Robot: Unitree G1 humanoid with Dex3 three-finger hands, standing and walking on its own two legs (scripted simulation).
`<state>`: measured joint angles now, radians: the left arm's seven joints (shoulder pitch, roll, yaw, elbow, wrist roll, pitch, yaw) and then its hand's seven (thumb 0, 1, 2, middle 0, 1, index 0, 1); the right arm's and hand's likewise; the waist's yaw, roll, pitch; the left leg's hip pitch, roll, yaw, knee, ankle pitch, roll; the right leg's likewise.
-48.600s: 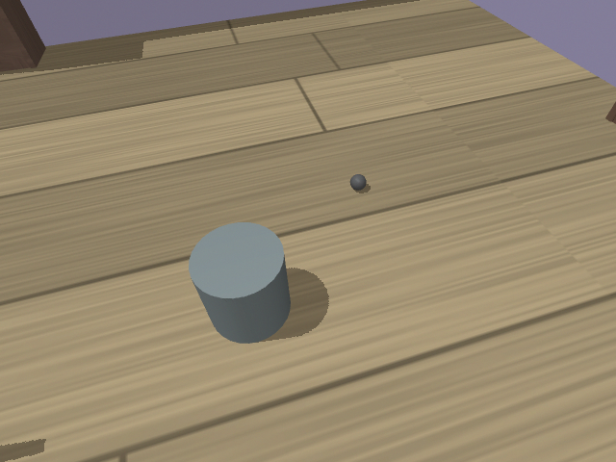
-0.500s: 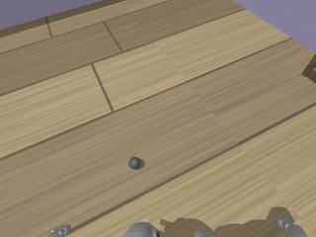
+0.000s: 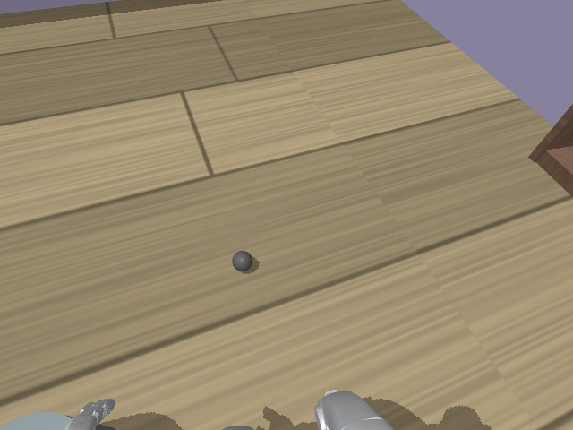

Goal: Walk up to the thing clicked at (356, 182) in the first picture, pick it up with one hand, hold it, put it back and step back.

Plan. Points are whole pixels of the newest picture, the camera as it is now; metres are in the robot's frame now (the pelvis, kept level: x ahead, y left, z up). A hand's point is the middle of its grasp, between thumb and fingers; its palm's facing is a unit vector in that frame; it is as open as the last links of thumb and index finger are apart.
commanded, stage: step back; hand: left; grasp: from above
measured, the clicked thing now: (242, 261) +0.74 +0.15 -0.73
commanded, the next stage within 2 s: stand in 2.00 s
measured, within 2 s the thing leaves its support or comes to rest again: neither
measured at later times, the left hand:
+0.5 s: hand out of the picture -0.09 +0.23 -0.13, palm faces -0.05 -0.90 -0.43, open 7.4 cm
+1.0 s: hand out of the picture -0.26 +0.22 -0.17, palm faces -0.07 -0.93 -0.37, open 7.3 cm
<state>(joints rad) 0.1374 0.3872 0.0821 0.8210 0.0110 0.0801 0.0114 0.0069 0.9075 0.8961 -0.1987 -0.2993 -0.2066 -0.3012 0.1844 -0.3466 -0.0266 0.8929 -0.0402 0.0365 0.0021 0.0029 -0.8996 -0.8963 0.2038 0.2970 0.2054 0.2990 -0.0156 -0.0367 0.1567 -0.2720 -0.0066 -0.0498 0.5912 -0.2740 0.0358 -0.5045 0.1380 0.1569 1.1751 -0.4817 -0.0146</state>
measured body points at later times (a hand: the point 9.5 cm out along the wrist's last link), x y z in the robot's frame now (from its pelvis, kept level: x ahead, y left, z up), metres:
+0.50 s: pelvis -0.17 -0.04 +0.00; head -0.14 -0.06 +0.45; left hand -0.09 +0.28 -0.10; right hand -0.11 -0.36 -0.13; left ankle -0.17 +0.11 -0.65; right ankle -0.16 -0.15 -0.73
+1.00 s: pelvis -0.35 -0.05 -0.01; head -0.31 -0.04 +0.43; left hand -0.26 +0.27 -0.14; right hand -0.22 -0.37 -0.11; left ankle -0.26 +0.08 -0.73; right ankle -0.40 -0.18 -0.73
